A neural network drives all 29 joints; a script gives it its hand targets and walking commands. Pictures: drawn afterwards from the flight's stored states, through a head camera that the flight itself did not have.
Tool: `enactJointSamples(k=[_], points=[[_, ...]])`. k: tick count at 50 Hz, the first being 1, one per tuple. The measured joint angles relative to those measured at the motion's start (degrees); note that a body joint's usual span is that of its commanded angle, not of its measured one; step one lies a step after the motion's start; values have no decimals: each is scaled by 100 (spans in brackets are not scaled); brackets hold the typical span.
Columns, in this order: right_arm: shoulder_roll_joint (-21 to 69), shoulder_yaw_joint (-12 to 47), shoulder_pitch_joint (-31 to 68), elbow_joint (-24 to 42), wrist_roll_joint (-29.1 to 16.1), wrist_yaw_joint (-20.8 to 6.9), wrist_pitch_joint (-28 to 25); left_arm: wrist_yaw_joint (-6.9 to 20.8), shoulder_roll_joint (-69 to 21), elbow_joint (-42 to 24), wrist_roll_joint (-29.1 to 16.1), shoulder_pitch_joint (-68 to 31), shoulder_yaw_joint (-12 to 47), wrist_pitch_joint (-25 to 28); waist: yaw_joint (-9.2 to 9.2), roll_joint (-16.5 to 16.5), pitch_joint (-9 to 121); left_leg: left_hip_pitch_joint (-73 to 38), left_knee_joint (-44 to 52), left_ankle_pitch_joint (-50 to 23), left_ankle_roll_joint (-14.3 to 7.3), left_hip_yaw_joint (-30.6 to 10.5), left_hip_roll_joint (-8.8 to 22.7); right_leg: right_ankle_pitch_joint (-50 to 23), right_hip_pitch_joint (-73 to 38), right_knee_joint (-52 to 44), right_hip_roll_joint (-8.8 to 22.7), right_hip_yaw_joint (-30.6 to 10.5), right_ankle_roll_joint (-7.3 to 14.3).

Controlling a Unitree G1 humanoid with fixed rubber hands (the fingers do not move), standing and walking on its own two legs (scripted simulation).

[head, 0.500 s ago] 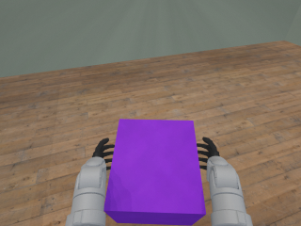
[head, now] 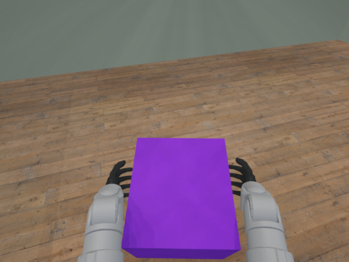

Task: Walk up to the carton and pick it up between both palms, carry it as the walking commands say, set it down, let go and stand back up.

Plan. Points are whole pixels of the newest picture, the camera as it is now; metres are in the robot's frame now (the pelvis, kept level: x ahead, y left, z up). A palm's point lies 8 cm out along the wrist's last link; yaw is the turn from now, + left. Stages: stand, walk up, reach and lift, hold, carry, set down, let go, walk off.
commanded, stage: reach and lift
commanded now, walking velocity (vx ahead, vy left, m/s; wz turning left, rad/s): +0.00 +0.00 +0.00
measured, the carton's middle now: (180, 198) +0.31 +0.00 -0.04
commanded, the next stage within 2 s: hold in 0.46 s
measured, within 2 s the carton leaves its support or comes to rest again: neither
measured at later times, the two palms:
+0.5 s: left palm (111, 196) +0.27 +0.16 +0.04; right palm (249, 193) +0.27 -0.16 +0.04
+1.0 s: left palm (112, 196) +0.27 +0.16 +0.04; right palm (250, 192) +0.27 -0.16 +0.04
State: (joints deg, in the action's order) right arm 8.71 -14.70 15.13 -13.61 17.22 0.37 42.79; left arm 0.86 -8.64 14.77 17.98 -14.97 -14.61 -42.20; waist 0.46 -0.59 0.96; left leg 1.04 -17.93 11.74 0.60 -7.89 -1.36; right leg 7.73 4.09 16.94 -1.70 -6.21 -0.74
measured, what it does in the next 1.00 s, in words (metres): stands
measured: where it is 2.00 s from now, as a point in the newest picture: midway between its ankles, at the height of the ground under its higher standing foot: outside the picture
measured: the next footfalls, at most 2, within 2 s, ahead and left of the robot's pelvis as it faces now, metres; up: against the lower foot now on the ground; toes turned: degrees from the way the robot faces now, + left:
left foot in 1.90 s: -0.04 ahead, +0.10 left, +0.00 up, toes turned -11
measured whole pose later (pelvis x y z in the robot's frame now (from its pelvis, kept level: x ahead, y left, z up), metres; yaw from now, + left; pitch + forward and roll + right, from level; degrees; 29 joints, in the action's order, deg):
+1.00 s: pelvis -0.01 +0.00 +0.00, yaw +0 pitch -6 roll +0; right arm 8.4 -13.2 13.7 -12.3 16.5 0.0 43.2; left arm 0.7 -8.2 13.1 17.3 -13.0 -13.8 -43.0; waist -0.2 -1.0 0.5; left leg 0.8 -19.3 12.0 0.7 -7.8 -1.5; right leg 8.3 3.9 18.6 -1.7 -5.7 -0.5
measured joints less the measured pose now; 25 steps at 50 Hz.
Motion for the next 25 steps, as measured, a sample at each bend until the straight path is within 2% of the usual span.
enactJointSamples(k=[25], points=[[-65,243,-321,264,-111,-45,88,-39,63,-280,-120,323,224,-122,-43,-19,-11,-82,-35,3,-14,7,-24,19,-88,42,21,21,-3]])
